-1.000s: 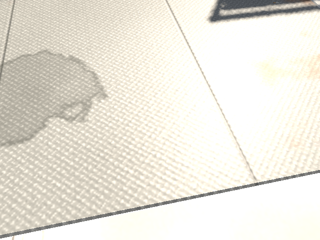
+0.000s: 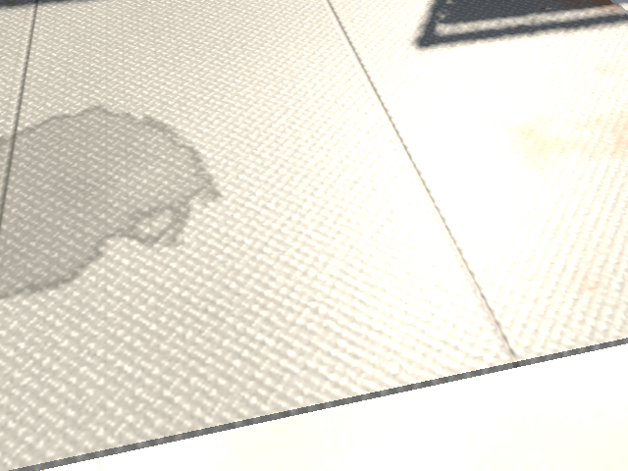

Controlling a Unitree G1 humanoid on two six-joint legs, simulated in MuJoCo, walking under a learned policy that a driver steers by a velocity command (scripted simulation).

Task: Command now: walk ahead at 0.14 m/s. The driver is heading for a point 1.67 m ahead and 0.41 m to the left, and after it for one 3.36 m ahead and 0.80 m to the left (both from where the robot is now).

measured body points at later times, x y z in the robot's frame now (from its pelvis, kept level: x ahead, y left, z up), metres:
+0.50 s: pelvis +0.14 -0.06 +0.01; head +0.15 -0.08 +0.46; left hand +0.06 +0.18 -0.13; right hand +0.29 -0.31 -0.11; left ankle +0.26 +0.11 -0.67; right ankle +0.04 -0.15 -0.74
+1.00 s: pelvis +0.42 +0.00 +0.01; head +0.44 +0.01 +0.46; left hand +0.57 +0.28 -0.10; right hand +0.46 -0.27 -0.12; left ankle +0.42 +0.08 -0.74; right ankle +0.57 -0.18 -0.67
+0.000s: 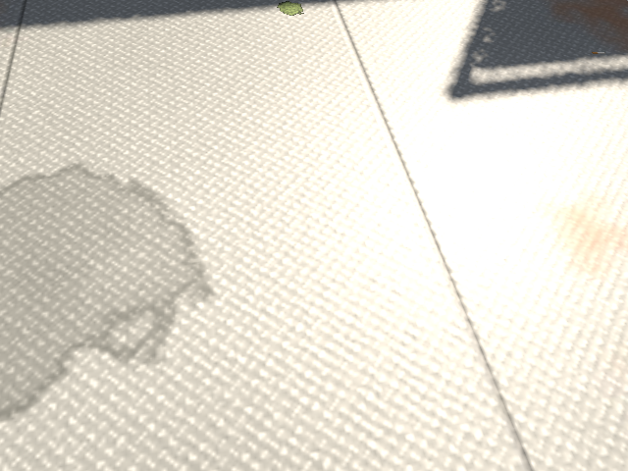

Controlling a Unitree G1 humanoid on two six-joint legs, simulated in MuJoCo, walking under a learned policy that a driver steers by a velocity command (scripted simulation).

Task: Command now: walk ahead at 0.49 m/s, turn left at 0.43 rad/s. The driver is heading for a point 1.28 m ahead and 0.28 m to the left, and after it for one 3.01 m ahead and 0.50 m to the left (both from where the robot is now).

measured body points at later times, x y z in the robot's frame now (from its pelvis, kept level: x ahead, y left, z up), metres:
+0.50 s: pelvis +0.27 -0.05 +0.00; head +0.30 -0.04 +0.45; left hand +0.23 +0.24 -0.12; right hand +0.50 -0.26 -0.11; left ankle +0.32 +0.14 -0.67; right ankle +0.27 -0.15 -0.75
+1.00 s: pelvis +0.50 +0.12 +0.00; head +0.52 +0.14 +0.45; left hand +0.50 +0.43 -0.11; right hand +0.71 -0.08 -0.11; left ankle +0.46 +0.16 -0.75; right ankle +0.69 +0.01 -0.67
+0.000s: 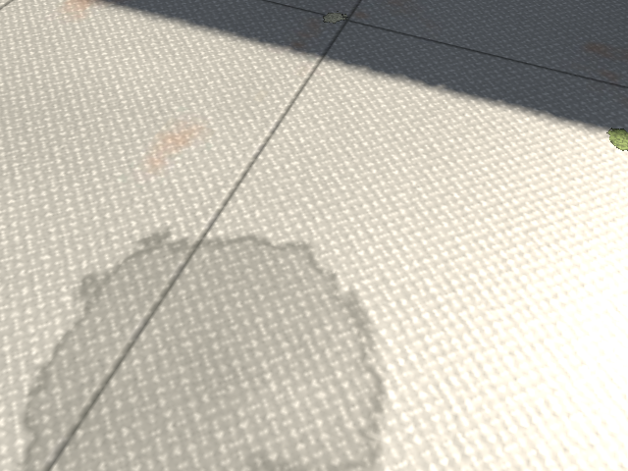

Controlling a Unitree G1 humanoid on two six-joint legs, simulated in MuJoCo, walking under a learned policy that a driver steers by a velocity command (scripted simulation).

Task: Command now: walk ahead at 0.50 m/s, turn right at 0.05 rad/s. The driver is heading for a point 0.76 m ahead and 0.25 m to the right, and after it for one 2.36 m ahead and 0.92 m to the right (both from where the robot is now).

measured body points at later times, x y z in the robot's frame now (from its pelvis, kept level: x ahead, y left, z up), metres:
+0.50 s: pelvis +0.29 -0.08 -0.01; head +0.33 -0.09 +0.44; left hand +0.46 +0.17 -0.11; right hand +0.38 -0.37 -0.10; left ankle +0.35 +0.08 -0.67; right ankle +0.30 -0.15 -0.75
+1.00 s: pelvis +0.57 -0.10 +0.00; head +0.59 -0.10 +0.45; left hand +0.85 +0.05 -0.10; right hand +0.48 -0.37 -0.11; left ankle +0.61 +0.00 -0.75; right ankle +0.53 -0.25 -0.66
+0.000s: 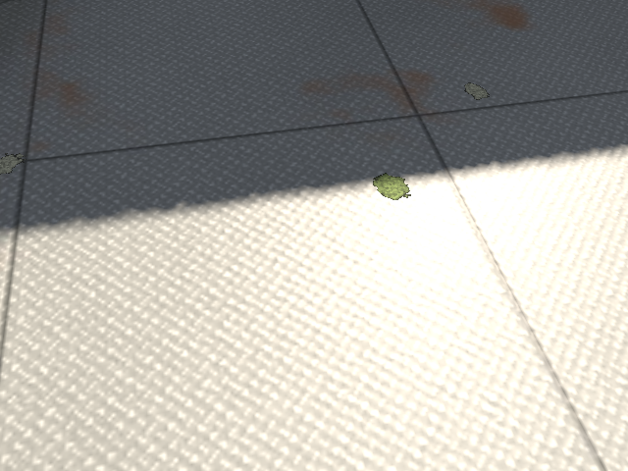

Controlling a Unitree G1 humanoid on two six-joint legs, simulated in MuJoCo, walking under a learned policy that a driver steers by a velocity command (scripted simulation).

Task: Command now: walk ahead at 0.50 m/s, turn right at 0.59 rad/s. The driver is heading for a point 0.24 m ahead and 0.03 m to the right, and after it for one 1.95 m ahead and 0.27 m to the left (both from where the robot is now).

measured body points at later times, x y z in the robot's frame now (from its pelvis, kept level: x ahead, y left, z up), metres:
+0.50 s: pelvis +0.27 -0.08 +0.00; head +0.29 -0.09 +0.45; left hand +0.41 +0.17 -0.10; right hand +0.34 -0.38 -0.12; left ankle +0.33 +0.09 -0.66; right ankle +0.26 -0.16 -0.74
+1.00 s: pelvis +0.56 -0.03 -0.01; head +0.59 -0.02 +0.44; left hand +0.67 +0.26 -0.11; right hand +0.70 -0.30 -0.11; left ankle +0.58 +0.03 -0.74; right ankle +0.54 -0.20 -0.66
